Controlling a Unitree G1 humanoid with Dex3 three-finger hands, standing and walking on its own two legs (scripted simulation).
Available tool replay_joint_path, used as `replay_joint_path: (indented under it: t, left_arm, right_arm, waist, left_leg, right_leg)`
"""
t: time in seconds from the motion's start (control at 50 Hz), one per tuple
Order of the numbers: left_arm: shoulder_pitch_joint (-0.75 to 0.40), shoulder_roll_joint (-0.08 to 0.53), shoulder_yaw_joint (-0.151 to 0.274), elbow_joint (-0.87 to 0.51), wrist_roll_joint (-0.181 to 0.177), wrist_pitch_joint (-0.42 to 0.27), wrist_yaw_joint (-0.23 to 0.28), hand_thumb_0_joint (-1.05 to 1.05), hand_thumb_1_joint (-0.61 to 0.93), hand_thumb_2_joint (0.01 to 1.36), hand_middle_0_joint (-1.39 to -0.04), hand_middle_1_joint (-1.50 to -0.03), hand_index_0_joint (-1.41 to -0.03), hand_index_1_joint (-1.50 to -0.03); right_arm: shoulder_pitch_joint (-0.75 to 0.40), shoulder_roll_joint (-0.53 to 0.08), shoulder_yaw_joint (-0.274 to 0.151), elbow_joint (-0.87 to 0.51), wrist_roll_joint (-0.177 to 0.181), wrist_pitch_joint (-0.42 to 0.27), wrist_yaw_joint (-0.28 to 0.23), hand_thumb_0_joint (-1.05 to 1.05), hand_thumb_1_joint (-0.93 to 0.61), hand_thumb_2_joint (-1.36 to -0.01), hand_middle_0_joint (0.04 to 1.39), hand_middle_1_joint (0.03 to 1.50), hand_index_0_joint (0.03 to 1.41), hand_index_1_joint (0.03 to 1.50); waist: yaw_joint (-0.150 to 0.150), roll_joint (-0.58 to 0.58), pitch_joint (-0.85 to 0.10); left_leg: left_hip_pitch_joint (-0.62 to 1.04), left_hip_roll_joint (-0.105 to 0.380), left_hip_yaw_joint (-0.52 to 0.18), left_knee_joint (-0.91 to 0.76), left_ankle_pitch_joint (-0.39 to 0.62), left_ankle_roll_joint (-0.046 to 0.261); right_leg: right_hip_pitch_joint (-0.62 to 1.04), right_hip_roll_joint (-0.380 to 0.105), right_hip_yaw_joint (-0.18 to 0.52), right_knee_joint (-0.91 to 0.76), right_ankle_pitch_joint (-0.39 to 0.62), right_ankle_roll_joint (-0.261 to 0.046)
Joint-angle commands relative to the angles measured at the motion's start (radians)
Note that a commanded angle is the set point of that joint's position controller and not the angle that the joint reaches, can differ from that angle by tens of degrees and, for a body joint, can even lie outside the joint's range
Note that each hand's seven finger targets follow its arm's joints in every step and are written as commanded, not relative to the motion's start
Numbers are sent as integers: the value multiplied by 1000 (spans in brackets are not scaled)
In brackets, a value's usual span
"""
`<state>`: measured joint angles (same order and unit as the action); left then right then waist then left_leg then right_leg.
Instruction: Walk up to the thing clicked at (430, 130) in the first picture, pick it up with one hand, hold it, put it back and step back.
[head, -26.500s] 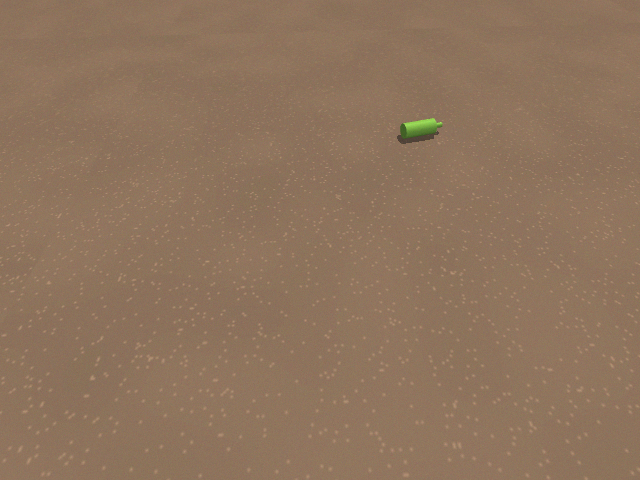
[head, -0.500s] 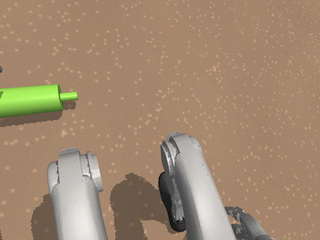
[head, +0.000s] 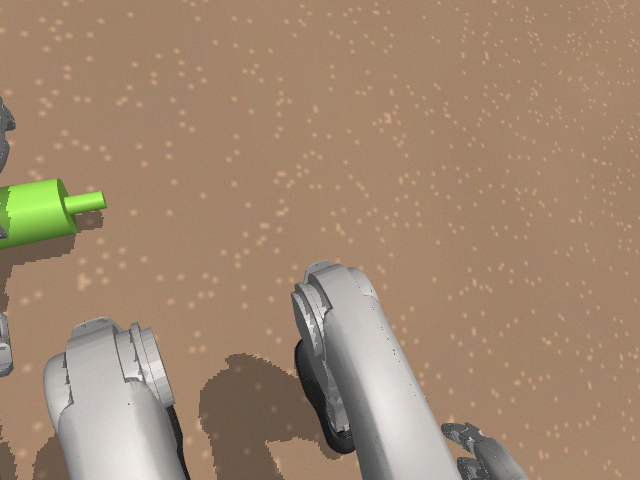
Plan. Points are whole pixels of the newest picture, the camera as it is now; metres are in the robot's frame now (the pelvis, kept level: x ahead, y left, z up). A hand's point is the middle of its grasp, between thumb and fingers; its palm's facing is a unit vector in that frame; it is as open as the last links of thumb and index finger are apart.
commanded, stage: approach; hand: left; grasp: from above
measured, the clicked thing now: (13, 216) +0.49 +0.31 -0.28
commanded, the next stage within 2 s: close in in 0.22 s
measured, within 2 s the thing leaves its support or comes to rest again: neither
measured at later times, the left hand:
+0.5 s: hand out of the picture +0.46 +0.33 -0.16, palm faces -0.49 -0.09 -0.87, open 14.1 cm
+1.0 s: hand out of the picture +0.47 +0.33 -0.22, palm faces -0.44 -0.08 -0.89, open 14.0 cm
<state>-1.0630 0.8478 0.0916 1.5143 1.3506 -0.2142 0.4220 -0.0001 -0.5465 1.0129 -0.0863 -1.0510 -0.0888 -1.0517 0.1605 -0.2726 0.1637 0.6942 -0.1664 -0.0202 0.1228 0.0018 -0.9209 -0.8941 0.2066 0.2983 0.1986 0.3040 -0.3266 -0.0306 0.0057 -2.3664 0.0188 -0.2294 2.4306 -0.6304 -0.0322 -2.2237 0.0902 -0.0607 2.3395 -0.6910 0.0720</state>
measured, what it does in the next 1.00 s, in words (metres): stands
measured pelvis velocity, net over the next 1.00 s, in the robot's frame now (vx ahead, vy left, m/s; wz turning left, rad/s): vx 0.00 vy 0.00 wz -0.03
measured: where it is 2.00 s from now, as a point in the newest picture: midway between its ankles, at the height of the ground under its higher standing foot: (256, 443)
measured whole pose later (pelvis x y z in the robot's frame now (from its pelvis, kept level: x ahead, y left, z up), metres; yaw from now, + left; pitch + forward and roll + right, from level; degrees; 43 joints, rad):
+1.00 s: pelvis +0.00 +0.00 -0.02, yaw -2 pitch +29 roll -12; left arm -1.06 0.97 0.09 1.63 1.32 -0.26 0.48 0.00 -0.52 1.02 -0.09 -1.00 -0.09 -1.01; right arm 0.14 -0.27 0.24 0.71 -0.22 -0.10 0.14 0.00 -0.91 -0.90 0.21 0.30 0.20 0.30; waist -0.34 -0.09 0.09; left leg -2.39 0.01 -0.26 2.50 -0.65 -0.04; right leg -2.24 0.10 -0.08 2.39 -0.70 0.08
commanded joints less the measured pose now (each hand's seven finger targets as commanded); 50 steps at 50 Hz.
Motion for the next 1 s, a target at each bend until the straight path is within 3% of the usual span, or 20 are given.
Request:
replay_joint_path:
  t: [0.0,0.06,0.14,0.18,0.22,0.26,0.3,0.34,0.4,0.48,0.52,0.54,0.64,0.74,0.78,0.84,0.9,0.94,0.98]
  left_arm:
    - [-245,354,57,-140,-55,70,29,0,-586,1047,-79,-1013,-68,-1023]
    - [-247,398,77,-199,-109,73,-13,0,-590,1040,-78,-1012,-68,-1022]
    - [-279,372,50,-281,-147,35,-107,0,-611,1040,-67,-1015,-55,-1027]
    - [-264,316,16,-282,-156,10,-153,0,-611,1051,-80,-1025,-66,-1039]
    - [-286,225,-41,-309,-165,-25,-190,0,-594,1039,-80,-1045,-73,-1051]
    - [-254,208,-60,-315,-164,-51,-216,0,-584,1056,-87,-1057,-79,-1064]
    - [-210,200,-68,-302,-162,-73,-227,0,-560,1115,-96,-1100,-88,-1107]
    - [-184,200,-67,-302,-155,-94,-213,0,-559,1022,-76,-1073,-85,-1062]
    - [-190,262,-19,-297,-126,-119,-163,0,-557,990,-68,-1062,-83,-1047]
    - [-238,319,39,-303,-67,-144,-71,0,-551,981,-62,-1039,-75,-1024]
    - [-271,334,53,-287,-37,-146,-24,0,-570,1016,-63,-984,-53,-993]
    - [-243,309,45,-199,-24,-138,-4,0,-573,1021,-62,-979,-50,-991]
    - [-291,300,22,-88,16,-115,77,0,-547,1035,-69,-990,-58,-1001]
    - [-327,313,9,-30,4,-78,119,0,-519,1018,-72,-1010,-70,-1010]
    - [-328,312,-8,-22,-5,-63,119,0,-520,1024,-76,-1020,-74,-1020]
    - [-320,342,3,-6,-34,-47,121,0,-529,1016,-72,-1010,-70,-1011]
    - [-296,350,2,-1,-42,-40,111,0,-549,1010,-66,-992,-60,-997]
    - [-281,381,11,-7,-47,-39,101,0,-558,1026,-69,-996,-58,-1006]
    - [-267,428,51,-35,-51,-39,99,0,-559,1024,-69,-984,-57,-996]
  right_arm:
    - [153,-273,-73,-31,14,-13,-8,0,-912,-899,200,300,200,300]
    - [156,-273,-79,-34,23,-19,-10,0,-915,-900,200,300,200,300]
    - [179,-278,-92,-22,22,-14,-16,0,-915,-900,200,300,200,300]
    - [202,-269,-98,-11,19,-6,-17,0,-919,-902,199,300,199,300]
    - [219,-271,-108,-3,18,0,-16,0,-919,-901,200,300,199,300]
    - [232,-281,-119,4,22,7,-20,0,-920,-902,199,300,199,300]
    - [234,-282,-119,0,20,16,-22,0,-919,-901,199,300,200,300]
    - [219,-270,-107,-13,20,30,-19,0,-917,-902,199,300,199,300]
    - [191,-284,-96,-18,18,45,-16,0,-915,-901,199,300,199,300]
    - [158,-281,-86,-20,9,49,-8,0,-910,-899,199,300,199,300]
    - [144,-279,-85,-21,2,45,-3,0,-904,-903,199,300,199,300]
    - [140,-279,-85,-15,-3,40,-1,0,-904,-903,199,300,199,300]
    - [132,-290,-72,-3,-23,13,-1,0,-900,-901,199,300,199,300]
    - [133,-306,-57,0,-40,-31,-3,0,-898,-899,199,300,199,300]
    - [137,-308,-51,1,-42,-50,-3,0,-902,-900,199,300,199,300]
    - [140,-312,-41,8,-41,-73,-3,0,-903,-901,199,300,199,300]
    - [149,-315,-27,9,-45,-87,1,0,-904,-901,199,300,199,300]
    - [136,-311,-20,6,-45,-94,4,0,-905,-902,199,300,199,300]
    - [136,-325,-18,-14,-45,-98,6,0,-905,-902,199,300,199,300]
  waist:
    - [58,385,-685]
    - [64,345,-691]
    - [34,327,-670]
    - [29,320,-662]
    - [2,318,-638]
    - [3,318,-615]
    - [21,288,-619]
    - [38,293,-619]
    - [63,342,-616]
    - [64,416,-660]
    - [48,443,-665]
    - [32,420,-614]
    - [-7,411,-576]
    - [-29,402,-564]
    - [-40,399,-571]
    - [-33,381,-576]
    - [-38,396,-574]
    - [-25,403,-572]
    - [-17,404,-582]
  left_leg:
    - [555,6,163,-228,137,65]
    - [498,6,164,-223,93,71]
    - [478,6,149,-223,46,67]
    - [496,6,145,-225,38,63]
    - [503,7,137,-233,23,56]
    - [540,8,130,-241,46,49]
    - [555,5,123,-238,93,44]
    - [568,4,122,-240,129,43]
    - [627,6,118,-235,201,39]
    - [678,10,123,-227,246,38]
    - [682,12,124,-231,222,39]
    - [653,11,124,-225,200,41]
    - [601,8,122,-228,107,41]
    - [563,8,118,-210,47,42]
    - [554,11,120,-187,48,47]
    - [533,13,118,-175,49,48]
    - [546,15,113,-168,75,46]
    - [534,19,112,-163,74,47]
    - [548,20,110,-161,113,44]
  right_leg:
    - [314,3,-114,-234,260,-92]
    - [341,3,-101,-247,211,-88]
    - [331,5,-110,-264,149,-93]
    - [329,5,-112,-274,142,-93]
    - [307,6,-125,-283,129,-96]
    - [291,4,-135,-282,150,-98]
    - [301,4,-145,-277,185,-100]
    - [313,1,-147,-265,213,-97]
    - [284,-1,-152,-239,252,-101]
    - [285,-2,-154,-211,299,-99]
    - [271,0,-155,-202,289,-98]
    - [241,-2,-158,-197,273,-97]
    - [200,-2,-167,-202,205,-98]
    - [193,1,-171,-199,164,-94]
    - [217,4,-163,-204,172,-91]
    - [230,6,-163,-200,173,-88]
    - [245,9,-170,-183,199,-89]
    - [252,16,-168,-184,198,-91]
    - [278,14,-175,-176,228,-92]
